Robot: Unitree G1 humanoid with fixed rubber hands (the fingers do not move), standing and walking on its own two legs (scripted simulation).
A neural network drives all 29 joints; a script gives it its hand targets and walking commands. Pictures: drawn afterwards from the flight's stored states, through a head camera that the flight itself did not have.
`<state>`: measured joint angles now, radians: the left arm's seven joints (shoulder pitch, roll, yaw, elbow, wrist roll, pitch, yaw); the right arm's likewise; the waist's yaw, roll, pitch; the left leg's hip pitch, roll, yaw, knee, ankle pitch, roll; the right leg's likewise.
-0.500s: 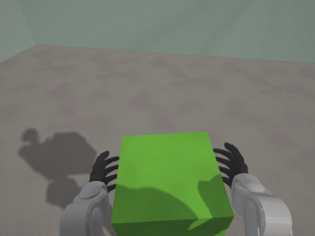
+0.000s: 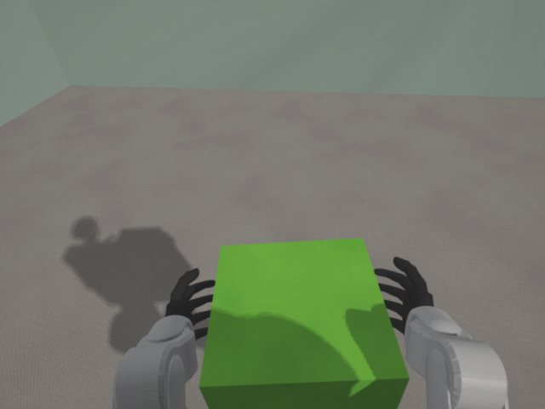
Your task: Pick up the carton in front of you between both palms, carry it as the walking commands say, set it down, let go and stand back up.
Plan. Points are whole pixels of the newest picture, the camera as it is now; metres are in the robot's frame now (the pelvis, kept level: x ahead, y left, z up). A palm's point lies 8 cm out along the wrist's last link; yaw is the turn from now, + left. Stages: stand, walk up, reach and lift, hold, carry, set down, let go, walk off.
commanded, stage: carry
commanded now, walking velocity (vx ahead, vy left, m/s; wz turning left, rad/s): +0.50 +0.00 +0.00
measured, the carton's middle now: (298, 350) +0.24 +0.00 -0.01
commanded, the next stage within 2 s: none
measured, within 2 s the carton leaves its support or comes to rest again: neither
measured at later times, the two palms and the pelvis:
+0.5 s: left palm (200, 173) +0.55 +0.17 +0.10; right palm (355, 161) +0.53 -0.13 +0.12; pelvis +0.30 +0.04 +0.02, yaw -3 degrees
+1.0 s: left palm (238, 113) +0.83 +0.12 +0.08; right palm (350, 102) +0.85 -0.18 +0.08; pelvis +0.60 -0.03 +0.01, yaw +0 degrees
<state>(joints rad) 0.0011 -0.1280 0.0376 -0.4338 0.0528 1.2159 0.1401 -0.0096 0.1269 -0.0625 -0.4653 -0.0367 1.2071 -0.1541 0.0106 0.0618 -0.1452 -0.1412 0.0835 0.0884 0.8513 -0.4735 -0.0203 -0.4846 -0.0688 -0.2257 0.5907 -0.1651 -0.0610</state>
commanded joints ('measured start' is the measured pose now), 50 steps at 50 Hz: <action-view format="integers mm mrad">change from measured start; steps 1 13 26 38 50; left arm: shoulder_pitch -357 -370 -386 -392 -381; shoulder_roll -867 -700 -801 -665 -891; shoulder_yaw -603 -654 -612 -634 -628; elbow -179 -281 -181 -208 -187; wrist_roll -288 -332 -252 -279 -305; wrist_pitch -65 -60 -30 8 -74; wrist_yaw -136 -127 -101 -100 -171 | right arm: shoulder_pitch -367 -313 -404 -275 -366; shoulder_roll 903 763 846 684 964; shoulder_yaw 679 652 660 580 709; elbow -117 -179 -137 -79 -110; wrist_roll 283 251 339 238 285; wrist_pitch -50 -52 -20 5 -62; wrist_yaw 123 99 150 110 150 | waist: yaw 14 13 -17 -34 5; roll -96 -221 55 101 -170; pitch -286 -61 -179 52 -183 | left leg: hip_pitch -528 -313 151 191 -440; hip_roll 33 -24 248 173 38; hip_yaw -104 110 -183 36 -37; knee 305 -351 -674 -668 199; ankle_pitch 72 421 429 598 193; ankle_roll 29 32 135 141 30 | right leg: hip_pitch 634 450 -151 -126 447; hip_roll -307 -209 -62 -13 -262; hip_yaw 427 137 188 33 327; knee -281 -389 411 -46 -428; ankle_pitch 301 125 -96 107 14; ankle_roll -100 -35 50 54 -54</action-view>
